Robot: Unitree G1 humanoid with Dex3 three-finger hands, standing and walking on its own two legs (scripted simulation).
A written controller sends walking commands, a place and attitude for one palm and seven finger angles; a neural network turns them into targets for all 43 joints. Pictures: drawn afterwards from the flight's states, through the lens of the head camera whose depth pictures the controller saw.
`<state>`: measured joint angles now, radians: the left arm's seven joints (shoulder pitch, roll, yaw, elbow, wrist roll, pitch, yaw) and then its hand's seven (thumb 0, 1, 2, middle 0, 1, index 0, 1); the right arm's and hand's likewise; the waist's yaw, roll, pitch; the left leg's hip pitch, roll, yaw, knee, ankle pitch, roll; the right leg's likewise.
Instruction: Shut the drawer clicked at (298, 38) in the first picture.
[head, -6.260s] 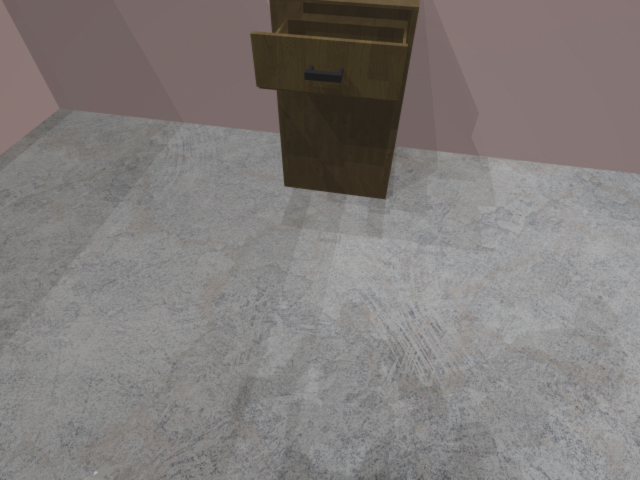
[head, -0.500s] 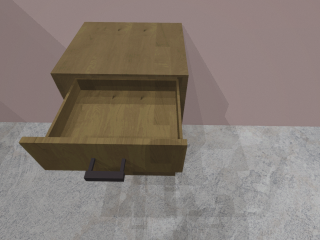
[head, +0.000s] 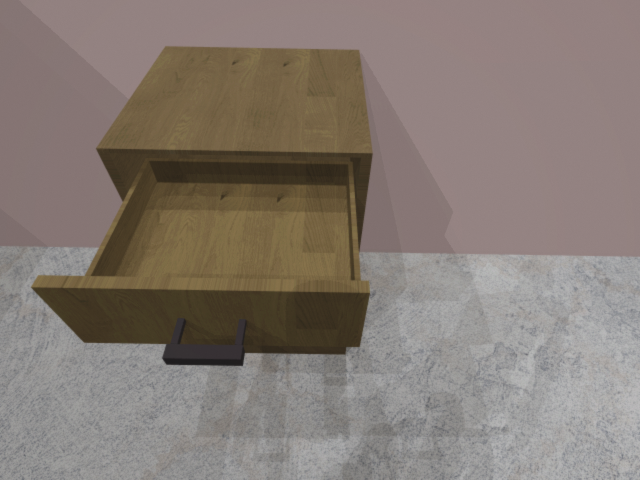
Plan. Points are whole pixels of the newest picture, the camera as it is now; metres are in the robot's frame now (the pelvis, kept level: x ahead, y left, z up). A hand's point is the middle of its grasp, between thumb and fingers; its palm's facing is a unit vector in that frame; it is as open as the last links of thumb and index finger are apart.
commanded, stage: look again from close up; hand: left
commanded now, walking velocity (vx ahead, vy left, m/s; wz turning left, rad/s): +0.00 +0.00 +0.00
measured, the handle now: (207, 340) +0.31 +0.18 -0.04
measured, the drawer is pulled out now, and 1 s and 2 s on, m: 0.29 0.29 0.29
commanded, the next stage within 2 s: raise the hand and make a fist in 0.38 s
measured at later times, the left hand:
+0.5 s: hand out of the picture -0.02 +0.16 -0.18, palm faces +0.03 -0.98 -0.17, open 7.3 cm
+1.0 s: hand out of the picture +0.10 +0.16 -0.03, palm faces +0.16 -0.99 -0.02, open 5.4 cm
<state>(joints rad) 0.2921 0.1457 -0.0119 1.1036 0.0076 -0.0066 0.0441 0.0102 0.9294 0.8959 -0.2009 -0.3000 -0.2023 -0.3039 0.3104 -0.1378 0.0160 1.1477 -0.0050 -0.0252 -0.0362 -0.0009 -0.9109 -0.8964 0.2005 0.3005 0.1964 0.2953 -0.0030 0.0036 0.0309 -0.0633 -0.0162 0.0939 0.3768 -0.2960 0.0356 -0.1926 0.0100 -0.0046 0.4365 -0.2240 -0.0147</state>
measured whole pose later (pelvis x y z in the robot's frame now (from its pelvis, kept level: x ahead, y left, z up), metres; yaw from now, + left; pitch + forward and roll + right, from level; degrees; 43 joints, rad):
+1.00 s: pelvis -0.05 -0.02 -0.09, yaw +6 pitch +12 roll -1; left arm 0.63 0.17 0.01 -0.14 -0.18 -0.49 -0.14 0.02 0.90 0.90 -0.53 -0.67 -0.56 -0.68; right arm 0.12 -0.26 -0.02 0.41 0.02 -0.24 0.01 0.01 -0.91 -0.90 0.20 0.30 0.19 0.30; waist 0.05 -0.01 -0.15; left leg -0.79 -0.01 -0.01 1.16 -0.57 0.02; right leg -0.84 -0.03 -0.12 1.11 -0.48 -0.05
